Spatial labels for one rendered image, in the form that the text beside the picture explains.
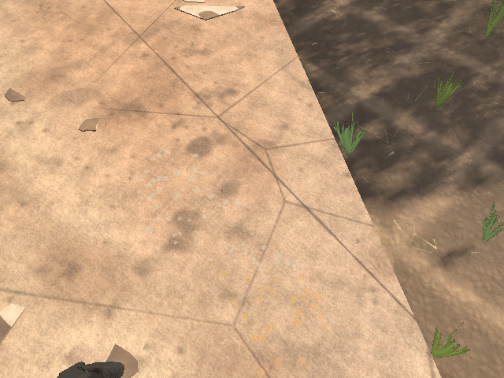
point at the robot left hand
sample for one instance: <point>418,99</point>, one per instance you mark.
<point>109,369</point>

